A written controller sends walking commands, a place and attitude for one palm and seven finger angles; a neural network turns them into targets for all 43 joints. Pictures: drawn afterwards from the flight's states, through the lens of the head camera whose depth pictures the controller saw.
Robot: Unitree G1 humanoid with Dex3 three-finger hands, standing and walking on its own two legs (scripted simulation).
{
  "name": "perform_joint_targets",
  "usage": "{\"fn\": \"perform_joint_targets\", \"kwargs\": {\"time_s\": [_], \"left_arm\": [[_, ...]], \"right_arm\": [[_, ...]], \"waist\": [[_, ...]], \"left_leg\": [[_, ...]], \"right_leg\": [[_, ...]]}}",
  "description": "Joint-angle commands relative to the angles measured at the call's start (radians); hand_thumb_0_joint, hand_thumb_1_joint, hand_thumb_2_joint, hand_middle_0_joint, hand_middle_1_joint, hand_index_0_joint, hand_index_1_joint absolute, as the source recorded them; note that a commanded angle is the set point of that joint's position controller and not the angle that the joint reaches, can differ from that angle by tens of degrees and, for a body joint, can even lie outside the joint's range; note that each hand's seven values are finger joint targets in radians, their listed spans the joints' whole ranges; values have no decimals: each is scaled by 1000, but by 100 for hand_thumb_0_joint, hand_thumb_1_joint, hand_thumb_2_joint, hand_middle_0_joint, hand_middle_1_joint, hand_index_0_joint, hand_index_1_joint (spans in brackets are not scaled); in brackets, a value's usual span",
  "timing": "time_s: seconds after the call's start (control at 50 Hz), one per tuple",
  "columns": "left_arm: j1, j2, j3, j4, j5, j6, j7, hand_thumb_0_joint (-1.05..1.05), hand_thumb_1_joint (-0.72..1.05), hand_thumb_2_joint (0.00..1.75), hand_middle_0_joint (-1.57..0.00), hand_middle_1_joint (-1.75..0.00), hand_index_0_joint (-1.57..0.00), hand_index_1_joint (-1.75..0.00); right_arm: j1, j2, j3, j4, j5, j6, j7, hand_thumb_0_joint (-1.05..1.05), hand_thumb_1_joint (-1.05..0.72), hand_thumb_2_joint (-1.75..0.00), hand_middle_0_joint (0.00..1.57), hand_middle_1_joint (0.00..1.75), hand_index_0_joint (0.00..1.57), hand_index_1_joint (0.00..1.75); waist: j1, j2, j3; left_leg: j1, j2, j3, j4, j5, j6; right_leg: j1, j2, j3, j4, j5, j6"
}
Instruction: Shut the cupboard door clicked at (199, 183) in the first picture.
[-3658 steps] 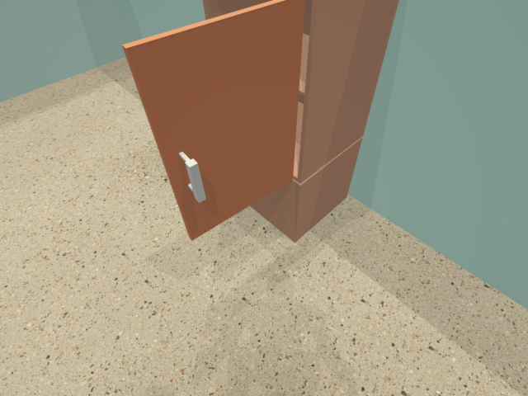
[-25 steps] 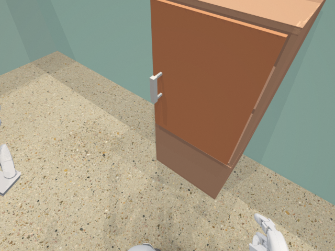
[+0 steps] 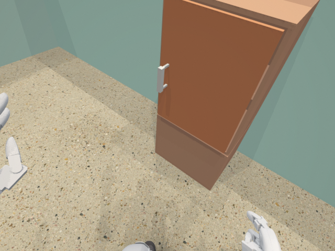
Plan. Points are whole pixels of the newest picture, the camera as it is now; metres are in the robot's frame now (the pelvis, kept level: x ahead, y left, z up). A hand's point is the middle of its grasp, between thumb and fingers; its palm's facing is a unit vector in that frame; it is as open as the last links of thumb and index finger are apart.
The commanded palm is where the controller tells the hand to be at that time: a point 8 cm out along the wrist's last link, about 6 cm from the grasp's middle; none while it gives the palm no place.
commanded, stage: stop stepping back and stand still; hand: left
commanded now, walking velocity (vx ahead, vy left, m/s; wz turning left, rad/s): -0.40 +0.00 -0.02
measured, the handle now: (163, 78) +0.82 +0.11 -0.05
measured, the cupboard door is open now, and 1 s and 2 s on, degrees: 0 0 0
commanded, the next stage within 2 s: let the arm hang, fingers relaxed in 1.58 s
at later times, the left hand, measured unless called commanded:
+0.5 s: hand out of the picture +0.06 +0.31 +0.19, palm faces +0.42 -0.86 -0.29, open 7.4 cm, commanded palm -0.03 +0.34 +0.20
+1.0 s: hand out of the picture -0.01 +0.31 +0.16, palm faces +0.41 -0.87 -0.27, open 7.4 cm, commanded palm -0.07 +0.36 +0.20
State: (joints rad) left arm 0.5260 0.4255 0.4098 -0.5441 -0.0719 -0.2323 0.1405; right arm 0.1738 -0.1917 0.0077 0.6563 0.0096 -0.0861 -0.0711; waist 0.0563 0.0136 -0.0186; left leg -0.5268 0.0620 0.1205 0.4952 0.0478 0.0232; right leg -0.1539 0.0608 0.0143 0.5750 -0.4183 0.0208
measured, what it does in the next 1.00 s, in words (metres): walks backwards: left foot, then right foot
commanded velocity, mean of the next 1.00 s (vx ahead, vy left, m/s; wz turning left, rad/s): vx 0.20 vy -0.06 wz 0.00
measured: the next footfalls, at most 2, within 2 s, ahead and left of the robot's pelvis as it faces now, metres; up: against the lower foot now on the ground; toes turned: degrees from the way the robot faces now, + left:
left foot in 0.34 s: -0.04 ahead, +0.12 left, +0.02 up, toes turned -4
right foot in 0.68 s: -0.25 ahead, -0.03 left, +0.00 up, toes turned -13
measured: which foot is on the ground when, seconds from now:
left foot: down 0.00-0.16, up 0.18-0.32, down 0.34-0.66, up 0.68-0.98, down 1.00-1.00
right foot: down 0.00-0.32, up 0.34-0.66, down 0.68-1.00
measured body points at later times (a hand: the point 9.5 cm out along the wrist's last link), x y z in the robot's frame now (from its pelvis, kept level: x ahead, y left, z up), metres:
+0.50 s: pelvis -0.19 +0.04 +0.02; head -0.19 +0.10 +0.47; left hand +0.03 +0.35 +0.21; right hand -0.08 -0.19 -0.05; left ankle -0.09 +0.12 -0.71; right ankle -0.17 -0.10 -0.63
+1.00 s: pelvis -0.22 +0.07 +0.00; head -0.25 +0.09 +0.45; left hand -0.04 +0.35 +0.18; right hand -0.11 -0.21 -0.07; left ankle -0.17 +0.20 -0.72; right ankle -0.29 -0.02 -0.72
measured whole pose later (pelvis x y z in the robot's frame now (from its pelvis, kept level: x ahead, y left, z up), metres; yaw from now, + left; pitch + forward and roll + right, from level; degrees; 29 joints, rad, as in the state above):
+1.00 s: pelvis -0.22 +0.07 +0.00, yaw -1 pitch -2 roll -1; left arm 0.48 0.32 0.30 -0.48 -0.04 -0.14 0.17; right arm 0.32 -0.25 -0.02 0.68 0.00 -0.08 -0.11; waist 0.01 -0.05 -0.04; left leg -0.33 0.10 0.09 0.62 -0.27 0.01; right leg -0.13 -0.04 -0.20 0.60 -0.44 -0.03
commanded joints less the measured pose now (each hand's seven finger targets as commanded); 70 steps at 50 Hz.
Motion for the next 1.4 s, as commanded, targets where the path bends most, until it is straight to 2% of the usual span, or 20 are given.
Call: {"fn": "perform_joint_targets", "kwargs": {"time_s": [0.0,0.06,0.12,0.16,0.18,0.28,0.3,0.34,0.42,0.52,0.58,0.64,0.68,0.8,0.88,0.94,1.0,1.14,1.24,1.38], "left_arm": [[-248,197,104,-156,-5,-46,10,0,90,90,-20,-30,-20,-30],[-137,217,182,-125,-13,-40,-4,0,90,90,-20,-30,-20,-30],[47,259,231,-185,-32,-48,-8,0,90,90,-20,-30,-20,-30],[80,289,217,-328,-21,-55,-2,0,90,90,-20,-30,-20,-30],[83,297,240,-350,-2,-42,3,0,90,90,-20,-30,-20,-30],[-261,167,103,-169,15,6,47,0,90,90,-20,-30,-20,-30],[-364,161,90,-143,24,-3,54,0,90,90,-20,-30,-20,-30],[-458,212,91,-85,73,-16,50,0,90,90,-20,-30,-20,-30],[-167,169,76,-273,49,12,9,0,90,90,-20,-30,-20,-30],[166,255,168,-397,21,8,37,0,90,90,-20,-30,-20,-30],[135,269,203,-303,8,40,39,0,90,90,-20,-30,-20,-30],[-7,272,221,-160,5,52,39,0,90,90,-20,-30,-20,-30],[-129,359,313,-71,-5,3,47,0,90,90,-20,-30,-20,-30],[-173,109,-1,49,28,24,16,0,90,90,-20,-30,-20,-30],[-332,156,-11,-158,53,2,46,0,90,90,-20,-30,-20,-30],[-266,239,98,-314,42,-16,68,0,90,90,-20,-30,-20,-30],[-180,268,169,-421,29,-49,76,0,90,90,-20,-30,-20,-30],[150,173,205,-145,-8,-3,37,0,90,90,-20,-30,-20,-30],[141,143,143,-29,-6,39,36,0,90,90,-20,-30,-20,-30],[-78,205,137,-195,21,9,50,0,90,90,-20,-30,-20,-30]], "right_arm": [[-101,-147,-63,-154,12,-59,-20,0,-90,-90,20,30,20,30],[-116,-168,-70,-187,-30,-31,-10,0,-90,-90,20,30,20,30],[-86,-130,-77,-227,4,-15,15,0,-90,-90,20,30,20,30],[-55,-117,-84,-220,9,-15,19,0,-90,-90,20,30,20,30],[-46,-126,-87,-200,1,4,24,0,-90,-90,20,30,20,30],[27,-156,-43,-133,-9,-30,-24,0,-90,-90,20,30,20,30],[41,-201,-61,-136,-12,-55,-22,0,-90,-90,20,30,20,30],[8,-195,-70,-164,-5,-84,-26,0,-90,-90,20,30,20,30],[-62,-147,-70,-176,-5,-83,30,0,-90,-90,20,30,20,30],[-53,-113,-40,-199,-29,-41,21,0,-90,-90,20,30,20,30],[-47,-95,-31,-180,-41,-10,-1,0,-90,-90,20,30,20,30],[-22,-105,-53,-143,-12,32,-7,0,-90,-90,20,30,20,30],[-39,-136,-41,-156,-20,6,-1,0,-90,-90,20,30,20,30],[-67,-134,-39,-137,-5,7,-25,0,-90,-90,20,30,20,30],[-71,-136,-49,-149,-18,-44,-48,0,-90,-90,20,30,20,30],[-33,-139,-55,-156,-21,-65,-55,0,-90,-90,20,30,20,30],[-9,-152,-61,-190,-22,-68,-36,0,-90,-90,20,30,20,30],[11,-129,-58,-188,10,-55,21,0,-90,-90,20,30,20,30],[-1,-120,-63,-175,19,-22,20,0,-90,-90,20,30,20,30],[-44,-117,-44,-179,7,-22,-20,0,-90,-90,20,30,20,30]], "waist": [[-73,186,-100],[-49,273,-82],[-11,128,-212],[-44,-280,-128],[-52,-278,-53],[-126,226,87],[-122,426,124],[-88,261,166],[-47,249,-76],[-47,281,-142],[-53,226,-125],[-67,-183,3],[-102,-182,90],[-70,-28,185],[-55,-174,154],[-65,24,64],[-65,440,-63],[-71,136,-112],[-89,-189,-78],[-68,-18,-132]], "left_leg": [[337,206,-210,-220,-120,38],[-98,253,-310,-487,-801,-77],[129,-10,33,-30,-610,-142],[320,-119,-101,721,-473,-123],[169,-70,-188,896,-468,-90],[153,-8,-147,-56,-479,-43],[98,156,-462,-259,-598,27],[23,294,-682,-373,-807,123],[152,138,-478,-386,-882,-135],[176,110,-275,-359,-681,-16],[0,50,-179,-225,-582,-83],[-283,-44,-112,540,-501,-39],[-299,23,-160,753,-400,-47],[-92,41,-58,483,-339,-24],[105,19,14,268,-367,-9],[309,-14,23,31,-327,-4],[553,256,-456,-174,-5,105],[284,158,-99,-42,-99,15],[189,21,-66,133,-284,-37],[358,45,-93,11,95,1]], "right_leg": [[-205,7,-5,56,-35,20],[79,74,-88,188,-163,-61],[-80,-14,-105,-86,-184,-128],[-638,-413,411,-422,-423,-268],[-657,-442,413,-411,-437,-304],[-363,-130,-43,116,-149,-58],[-396,-54,-67,356,-114,-13],[-462,-52,13,538,-29,0],[-353,17,-42,583,88,-23],[-69,61,-187,142,-18,-46],[224,54,-217,-158,-97,-88],[87,-441,364,-414,-169,-277],[-87,-492,355,-431,-33,-296],[-266,-343,117,-417,-279,-192],[-219,-319,68,-376,-224,-192],[-164,-263,-26,-176,-62,-161],[-350,-53,-99,308,-134,-41],[2,-49,-109,-134,210,2],[-22,-243,161,-203,491,-90],[30,-166,10,-65,712,-23]]}}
